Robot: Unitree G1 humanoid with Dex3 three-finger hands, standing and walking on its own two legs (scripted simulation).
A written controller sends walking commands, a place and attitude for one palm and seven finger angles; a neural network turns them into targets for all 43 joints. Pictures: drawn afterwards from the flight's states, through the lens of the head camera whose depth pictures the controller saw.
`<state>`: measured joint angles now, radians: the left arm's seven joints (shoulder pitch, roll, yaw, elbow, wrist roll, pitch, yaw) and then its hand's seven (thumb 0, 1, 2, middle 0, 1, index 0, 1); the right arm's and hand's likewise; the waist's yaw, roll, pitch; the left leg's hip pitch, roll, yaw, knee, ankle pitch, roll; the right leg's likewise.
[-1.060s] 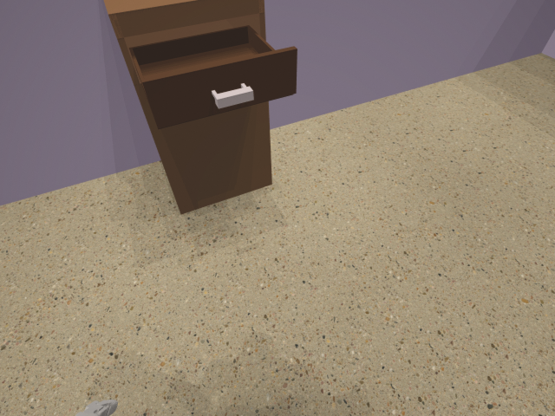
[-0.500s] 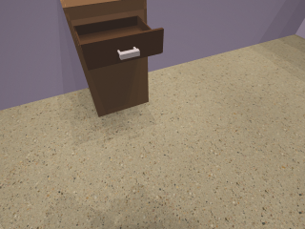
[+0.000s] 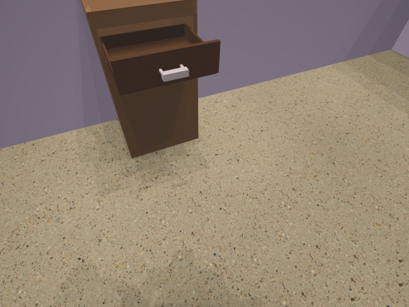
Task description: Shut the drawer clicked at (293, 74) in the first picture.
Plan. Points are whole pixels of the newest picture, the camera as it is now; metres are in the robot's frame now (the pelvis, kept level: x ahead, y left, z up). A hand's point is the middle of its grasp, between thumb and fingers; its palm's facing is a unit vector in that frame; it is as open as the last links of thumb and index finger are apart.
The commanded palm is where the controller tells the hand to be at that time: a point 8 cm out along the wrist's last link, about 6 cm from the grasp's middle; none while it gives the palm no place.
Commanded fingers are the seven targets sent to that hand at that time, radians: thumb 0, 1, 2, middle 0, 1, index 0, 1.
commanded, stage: look at it before walking up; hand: left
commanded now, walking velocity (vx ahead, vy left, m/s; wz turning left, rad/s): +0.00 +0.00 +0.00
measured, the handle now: (173, 71) +0.93 +0.18 -0.02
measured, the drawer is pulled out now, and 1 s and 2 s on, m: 0.30 0.30 0.30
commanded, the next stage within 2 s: walk to a spot facing it in 0.48 s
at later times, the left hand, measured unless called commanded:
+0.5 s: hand out of the picture +0.07 +0.24 -0.16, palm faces -0.01 -0.95 -0.31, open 7.4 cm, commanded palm none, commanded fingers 0.00 0.90 0.90 -0.20 -0.30 -0.20 -0.30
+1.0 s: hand out of the picture +0.11 +0.17 -0.18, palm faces -0.17 -0.96 -0.21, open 7.4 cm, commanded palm none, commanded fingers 0.00 0.90 0.90 -0.20 -0.30 -0.20 -0.30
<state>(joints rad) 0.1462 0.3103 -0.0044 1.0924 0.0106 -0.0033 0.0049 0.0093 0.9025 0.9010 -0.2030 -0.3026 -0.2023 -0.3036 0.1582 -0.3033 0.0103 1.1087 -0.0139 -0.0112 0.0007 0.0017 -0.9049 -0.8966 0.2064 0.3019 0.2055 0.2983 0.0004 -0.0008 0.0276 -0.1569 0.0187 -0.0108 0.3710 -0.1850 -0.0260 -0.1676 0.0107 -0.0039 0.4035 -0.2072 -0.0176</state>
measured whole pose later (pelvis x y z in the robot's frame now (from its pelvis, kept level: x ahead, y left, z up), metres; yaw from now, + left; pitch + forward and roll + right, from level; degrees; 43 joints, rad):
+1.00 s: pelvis +0.06 -0.02 -0.01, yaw -12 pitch -1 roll +2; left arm 0.28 0.20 0.06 1.03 0.02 0.04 -0.05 0.01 0.91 0.90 -0.20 -0.30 -0.20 -0.30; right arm 0.36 -0.21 -0.04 1.08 -0.03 -0.05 -0.01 0.00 -0.91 -0.90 0.21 0.30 0.21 0.30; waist 0.00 0.00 0.06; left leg -0.06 0.08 0.19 0.45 -0.36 -0.05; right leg -0.44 -0.04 -0.07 0.83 -0.41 -0.01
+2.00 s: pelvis +0.42 -0.11 +0.00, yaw -41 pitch +0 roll +0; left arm 0.14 0.23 0.10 0.96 0.04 0.04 -0.04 0.01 0.91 0.90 -0.19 -0.30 -0.19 -0.30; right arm 0.43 -0.19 -0.05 1.05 -0.02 -0.08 -0.03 0.00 -0.92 -0.90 0.20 0.30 0.20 0.30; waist -0.02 -0.04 0.07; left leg 0.00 0.07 0.35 0.35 -0.34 0.00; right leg -0.66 -0.10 -0.09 0.97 -0.13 0.02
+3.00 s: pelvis +0.54 -0.25 +0.00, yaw -34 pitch +1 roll -2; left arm 0.20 0.24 0.10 0.99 0.01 0.06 0.02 0.01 0.91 0.90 -0.20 -0.30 -0.20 -0.30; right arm 0.23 -0.17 -0.05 0.98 -0.02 0.02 -0.01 0.00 -0.90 -0.90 0.21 0.30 0.21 0.30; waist 0.00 -0.01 0.08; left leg -0.24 0.00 0.00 0.47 -0.24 0.04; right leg -0.45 -0.08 0.00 0.97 -0.41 0.10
